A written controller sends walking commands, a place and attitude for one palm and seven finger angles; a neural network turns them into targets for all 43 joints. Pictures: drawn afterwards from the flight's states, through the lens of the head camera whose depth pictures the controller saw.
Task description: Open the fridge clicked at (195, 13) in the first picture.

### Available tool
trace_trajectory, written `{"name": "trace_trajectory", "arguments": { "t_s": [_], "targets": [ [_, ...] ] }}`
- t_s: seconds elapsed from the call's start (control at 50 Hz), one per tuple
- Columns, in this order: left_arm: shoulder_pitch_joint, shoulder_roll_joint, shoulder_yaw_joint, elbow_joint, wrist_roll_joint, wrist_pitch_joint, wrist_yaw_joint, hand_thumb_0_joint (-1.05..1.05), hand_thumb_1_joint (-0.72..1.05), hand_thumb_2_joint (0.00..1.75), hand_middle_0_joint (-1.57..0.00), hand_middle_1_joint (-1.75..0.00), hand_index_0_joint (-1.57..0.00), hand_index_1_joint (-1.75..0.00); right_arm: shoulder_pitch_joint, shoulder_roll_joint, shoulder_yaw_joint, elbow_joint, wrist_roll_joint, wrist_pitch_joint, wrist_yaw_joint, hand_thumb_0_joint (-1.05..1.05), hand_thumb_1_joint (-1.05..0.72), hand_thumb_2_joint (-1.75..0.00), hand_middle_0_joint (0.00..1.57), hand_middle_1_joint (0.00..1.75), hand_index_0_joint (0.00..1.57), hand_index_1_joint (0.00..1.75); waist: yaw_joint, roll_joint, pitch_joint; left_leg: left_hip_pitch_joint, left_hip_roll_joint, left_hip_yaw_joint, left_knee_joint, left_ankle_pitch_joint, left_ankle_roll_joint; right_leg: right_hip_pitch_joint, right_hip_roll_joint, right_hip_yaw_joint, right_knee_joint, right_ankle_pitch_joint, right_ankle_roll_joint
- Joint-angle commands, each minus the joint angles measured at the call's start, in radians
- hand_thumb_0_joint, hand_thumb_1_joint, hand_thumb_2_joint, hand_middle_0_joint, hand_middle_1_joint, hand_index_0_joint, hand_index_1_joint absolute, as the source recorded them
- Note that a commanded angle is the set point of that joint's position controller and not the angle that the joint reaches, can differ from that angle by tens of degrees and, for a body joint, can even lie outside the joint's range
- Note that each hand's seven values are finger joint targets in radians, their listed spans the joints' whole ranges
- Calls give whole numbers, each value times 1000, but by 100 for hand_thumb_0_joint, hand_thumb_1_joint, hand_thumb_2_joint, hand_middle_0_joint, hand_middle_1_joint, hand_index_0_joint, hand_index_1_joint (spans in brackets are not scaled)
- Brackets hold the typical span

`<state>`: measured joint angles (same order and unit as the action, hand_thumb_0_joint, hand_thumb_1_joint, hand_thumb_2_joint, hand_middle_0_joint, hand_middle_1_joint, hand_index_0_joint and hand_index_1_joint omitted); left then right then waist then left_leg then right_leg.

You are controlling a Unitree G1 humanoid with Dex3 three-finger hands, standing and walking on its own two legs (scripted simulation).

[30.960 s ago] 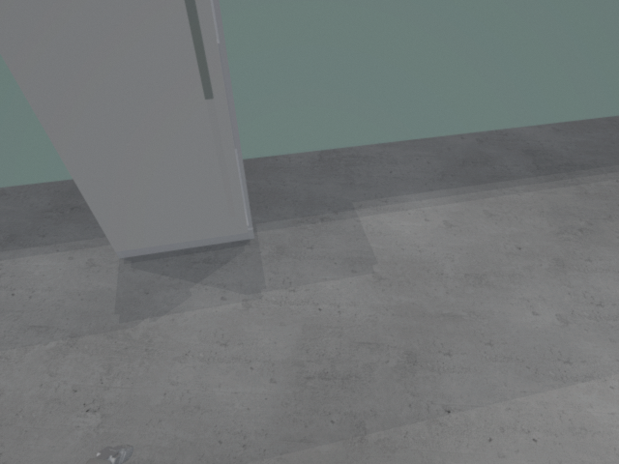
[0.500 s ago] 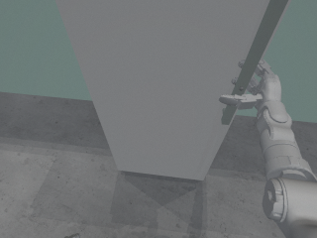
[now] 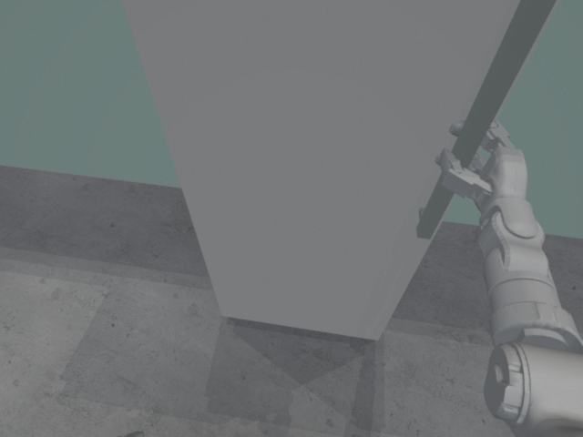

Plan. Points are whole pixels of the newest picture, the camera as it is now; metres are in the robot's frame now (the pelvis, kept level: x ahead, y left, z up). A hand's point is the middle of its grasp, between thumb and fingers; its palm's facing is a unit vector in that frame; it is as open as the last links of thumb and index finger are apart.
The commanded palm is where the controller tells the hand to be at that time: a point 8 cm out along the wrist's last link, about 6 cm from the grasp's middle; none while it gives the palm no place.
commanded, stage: grip the handle and tug to test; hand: right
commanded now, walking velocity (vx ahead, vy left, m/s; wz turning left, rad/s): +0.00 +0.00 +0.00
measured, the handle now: (468, 126) +0.52 -0.16 +0.19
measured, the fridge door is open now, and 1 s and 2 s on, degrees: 0 0 31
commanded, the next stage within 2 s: pull the door a little, standing still in 0.66 s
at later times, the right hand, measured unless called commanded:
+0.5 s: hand (452, 172) +0.46 -0.15 +0.15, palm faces +0.03 +1.00 +0.02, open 6.4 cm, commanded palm +0.41 -0.20 +0.15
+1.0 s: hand (451, 172) +0.45 -0.14 +0.15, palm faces +0.03 +1.00 +0.02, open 6.3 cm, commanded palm +0.40 -0.19 +0.15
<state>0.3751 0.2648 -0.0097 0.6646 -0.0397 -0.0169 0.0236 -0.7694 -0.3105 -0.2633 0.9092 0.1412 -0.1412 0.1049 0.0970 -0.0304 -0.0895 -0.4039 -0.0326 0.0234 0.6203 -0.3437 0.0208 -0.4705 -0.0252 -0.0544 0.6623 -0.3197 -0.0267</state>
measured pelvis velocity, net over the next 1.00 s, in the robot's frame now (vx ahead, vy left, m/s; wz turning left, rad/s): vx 0.03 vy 0.00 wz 0.00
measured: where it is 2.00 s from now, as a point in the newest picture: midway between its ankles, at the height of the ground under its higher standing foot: outside the picture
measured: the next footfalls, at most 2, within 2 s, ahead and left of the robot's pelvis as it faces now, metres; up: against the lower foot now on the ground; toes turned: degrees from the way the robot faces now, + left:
none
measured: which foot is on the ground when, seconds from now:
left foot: down 0.00-1.00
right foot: down 0.00-1.00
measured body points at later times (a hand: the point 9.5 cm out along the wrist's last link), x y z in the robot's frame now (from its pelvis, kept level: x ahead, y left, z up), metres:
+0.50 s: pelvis +0.01 +0.01 +0.00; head +0.03 +0.02 +0.45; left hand +0.09 +0.27 -0.11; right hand +0.45 -0.20 +0.15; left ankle -0.02 +0.11 -0.72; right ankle +0.01 -0.10 -0.72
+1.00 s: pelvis +0.03 +0.00 +0.01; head +0.05 +0.01 +0.46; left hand +0.13 +0.26 -0.10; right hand +0.45 -0.20 +0.15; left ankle -0.02 +0.11 -0.72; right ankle +0.01 -0.10 -0.72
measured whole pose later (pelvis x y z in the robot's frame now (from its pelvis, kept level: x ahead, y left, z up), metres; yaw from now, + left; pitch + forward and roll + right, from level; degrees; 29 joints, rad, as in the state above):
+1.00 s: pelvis +0.03 +0.00 +0.01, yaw +0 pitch +7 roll +1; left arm 0.30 0.25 0.00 0.61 -0.05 0.05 0.03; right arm -0.57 -0.25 -0.22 0.57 0.17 0.03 0.08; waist 0.06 -0.03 -0.10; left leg -0.31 -0.03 0.02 0.55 -0.35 0.02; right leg -0.37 -0.02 -0.06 0.59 -0.33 -0.02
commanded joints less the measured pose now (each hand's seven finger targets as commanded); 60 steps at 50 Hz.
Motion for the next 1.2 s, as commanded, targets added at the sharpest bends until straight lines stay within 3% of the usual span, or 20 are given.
{"name": "trace_trajectory", "arguments": {
  "t_s": [0.0, 0.12, 0.18, 0.24, 0.26, 0.34, 0.4, 0.42, 0.44, 0.46, 0.56, 0.64, 0.74, 0.76, 0.78, 0.82, 0.9, 0.92, 1.02, 1.18],
  "targets": [
    [16, 145, 50, -114, -5, -31, 14, 0, 90, 90, -20, -30, -20, -30, -425, -251, -57, -258, 17, -74, 16, 0, -90, -90, 45, 140, 45, 140, -33, 11, -317, 89, -9, -7, -65, 443, 2, 230, 17, 52, -45, 356, -16],
    [12, 147, 50, -120, -5, -18, 22, 0, 90, 90, -20, -30, -20, -30, -426, -284, -75, -276, 18, -60, 22, 0, -90, -90, 45, 140, 45, 140, -29, 39, -314, 132, -2, -19, -73, 476, -4, 210, 23, 40, -48, 343, -25],
    [-5, 137, 49, -131, -9, -15, 21, 0, 90, 90, -20, -30, -20, -30, -405, -231, -37, -312, 21, -50, 29, 0, -90, -90, 45, 140, 45, 140, -36, -28, -334, 120, -3, -16, -68, 503, -1, 249, 24, 39, -45, 384, -20],
    [1, 143, 49, -126, -8, -12, 22, 0, 90, 90, -20, -30, -20, -30, -396, -253, -55, -284, 21, -40, 22, 0, -90, -90, 45, 140, 45, 140, -29, 23, -310, 115, -3, -16, -76, 486, -5, 227, 23, 43, -49, 358, -23],
    [-4, 140, 49, -127, -9, -10, 22, 0, 90, 90, -20, -30, -20, -30, -414, -228, -30, -299, 22, -38, 24, 0, -90, -90, 45, 140, 45, 140, -22, 20, -307, 114, -3, -15, -76, 489, -5, 232, 24, 43, -51, 358, -23],
    [-16, 138, 52, -142, -9, -8, 20, 0, 90, 90, -20, -30, -20, -30, -327, -223, -40, -352, 28, -33, 28, 0, -90, -90, 45, 140, 45, 140, -47, 17, -364, 160, 0, -15, -66, 555, -4, 259, 25, 38, -51, 421, -24],
    [-23, 136, 51, -145, -11, -4, 18, 0, 90, 90, -20, -30, -20, -30, -309, -190, -13, -361, 32, -14, 31, 0, -90, -90, 45, 140, 45, 140, -43, 13, -326, 143, -2, -11, -73, 549, -5, 257, 24, 37, -51, 413, -23],
    [-17, 138, 52, -146, -9, -3, 18, 0, 90, 90, -20, -30, -20, -30, -305, -194, -18, -370, 36, -14, 29, 0, -90, -90, 45, 140, 45, 140, -43, 47, -325, 162, -1, -11, -75, 563, -6, 251, 26, 37, -50, 419, -27],
    [-26, 140, 53, -152, -11, -2, 19, 0, 90, 90, -20, -30, -20, -30, -258, -223, -48, -368, 34, -7, 29, 0, -90, -90, 45, 140, 45, 140, -61, 40, -329, 173, 0, -15, -70, 578, -6, 242, 26, 34, -53, 420, -26],
    [-32, 137, 50, -156, -10, 0, 19, 0, 90, 90, -20, -30, -20, -30, -277, -206, -27, -397, 34, -4, 31, 0, -90, -90, 45, 140, 45, 140, -52, 24, -331, 178, 2, -14, -71, 589, -6, 250, 27, 33, -58, 430, -26],
    [-48, 133, 50, -170, -13, 5, 18, 0, 90, 90, -20, -30, -20, -30, -190, -175, -14, -435, 41, 30, 34, 0, -90, -90, 45, 140, 45, 140, -68, 17, -321, 184, 2, -11, -73, 606, -5, 264, 25, 31, -61, 458, -24],
    [-54, 135, 50, -181, -15, 14, 19, 0, 90, 90, -20, -30, -20, -30, -109, -209, -51, -468, 48, 57, 35, 0, -90, -90, 45, 140, 45, 140, -84, 65, -318, 231, 7, -11, -71, 665, -8, 248, 25, 26, -69, 483, -26],
    [-65, 127, 51, -186, -16, 21, 20, 0, 90, 90, -20, -30, -20, -30, -124, -167, -18, -528, 46, 89, 28, 0, -90, -90, 45, 140, 45, 140, -76, 21, -310, 210, 5, -6, -76, 663, -6, 291, 20, 29, -69, 538, -23],
    [-67, 124, 51, -180, -17, 20, 22, 0, 90, 90, -20, -30, -20, -30, -215, -115, 42, -557, 41, 93, 23, 0, -90, -90, 45, 140, 45, 140, -46, 0, -308, 176, 3, -5, -80, 651, -8, 321, 19, 33, -62, 550, -23],
    [-54, 127, 53, -158, -15, 23, 26, 0, 90, 90, -20, -30, -20, -30, -269, -148, 16, -510, 35, 99, 12, 0, -90, -90, 45, 140, 45, 140, -34, 5, -292, 144, 0, -4, -87, 620, -7, 324, 16, 40, -55, 533, -21],
    [-43, 129, 55, -160, -9, 27, 23, 0, 90, 90, -20, -30, -20, -30, -195, -139, 12, -485, 32, 111, 4, 0, -90, -90, 45, 140, 45, 140, -45, 41, -282, 155, -1, 2, -85, 620, -6, 310, 15, 41, -56, 544, -23],
    [-65, 121, 54, -176, -8, 22, 17, 0, 90, 90, -20, -30, -20, -30, -114, -104, 27, -550, 34, 113, 8, 0, -90, -90, 45, 140, 45, 140, -74, -4, -345, 185, 3, 3, -72, 657, -2, 349, 16, 45, -56, 613, -17],
    [-59, 123, 55, -178, -6, 23, 15, 0, 90, 90, -20, -30, -20, -30, -72, -109, 18, -554, 37, 112, 6, 0, -90, -90, 45, 140, 45, 140, -83, 19, -359, 203, 3, 5, -71, 665, -2, 347, 15, 43, -53, 631, -18],
    [-92, 118, 53, -211, -9, 15, 8, 0, 90, 90, -20, -30, -20, -30, 68, -90, 23, -667, 50, 112, 16, 0, -90, -90, 45, 140, 45, 140, -111, 52, -361, 263, 6, 6, -72, 712, -2, 347, 11, 36, -71, 662, -19],
    [-173, 94, 41, -271, -16, -1, -8, 0, 90, 90, -20, -30, -20, -30, 394, -62, 24, -975, 70, 151, 18, 0, -90, -90, 45, 140, 45, 140, -152, 9, -320, 318, 12, 10, -89, 743, -3, 377, 1, 26, -109, 706, -12]
  ]
}}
